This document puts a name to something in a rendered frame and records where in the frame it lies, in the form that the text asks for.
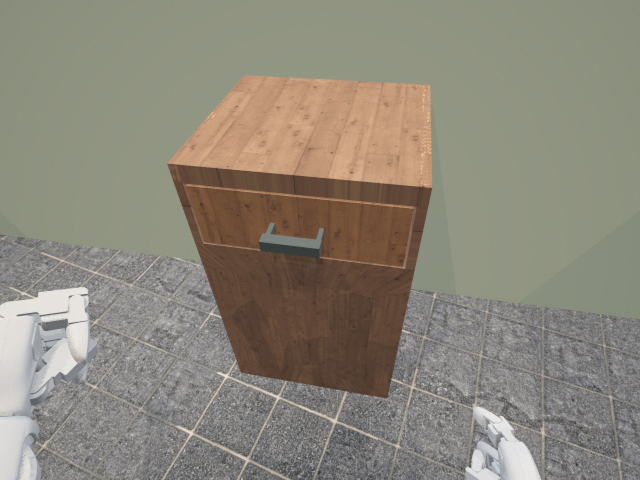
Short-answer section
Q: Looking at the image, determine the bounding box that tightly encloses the robot left forearm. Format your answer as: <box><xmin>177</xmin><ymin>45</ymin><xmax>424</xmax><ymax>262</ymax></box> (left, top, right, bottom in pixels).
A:
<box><xmin>0</xmin><ymin>416</ymin><xmax>41</xmax><ymax>480</ymax></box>

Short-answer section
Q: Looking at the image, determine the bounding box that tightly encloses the drawer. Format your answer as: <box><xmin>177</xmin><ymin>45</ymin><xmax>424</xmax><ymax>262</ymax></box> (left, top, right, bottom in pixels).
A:
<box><xmin>186</xmin><ymin>184</ymin><xmax>414</xmax><ymax>267</ymax></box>

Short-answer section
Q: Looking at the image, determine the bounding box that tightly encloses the right robot hand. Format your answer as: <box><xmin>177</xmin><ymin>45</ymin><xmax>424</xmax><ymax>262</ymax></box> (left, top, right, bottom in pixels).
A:
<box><xmin>465</xmin><ymin>406</ymin><xmax>541</xmax><ymax>480</ymax></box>

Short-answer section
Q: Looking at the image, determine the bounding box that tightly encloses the cabinet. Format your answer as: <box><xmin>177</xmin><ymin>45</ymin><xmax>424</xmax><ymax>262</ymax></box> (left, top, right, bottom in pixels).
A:
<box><xmin>167</xmin><ymin>75</ymin><xmax>432</xmax><ymax>399</ymax></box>

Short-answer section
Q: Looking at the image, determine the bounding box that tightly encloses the left robot hand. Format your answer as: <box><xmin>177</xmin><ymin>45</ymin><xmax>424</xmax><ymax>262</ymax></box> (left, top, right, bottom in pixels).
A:
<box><xmin>0</xmin><ymin>287</ymin><xmax>97</xmax><ymax>418</ymax></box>

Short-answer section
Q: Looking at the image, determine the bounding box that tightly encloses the handle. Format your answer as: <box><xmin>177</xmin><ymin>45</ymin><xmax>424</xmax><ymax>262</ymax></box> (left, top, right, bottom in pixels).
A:
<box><xmin>259</xmin><ymin>223</ymin><xmax>324</xmax><ymax>258</ymax></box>

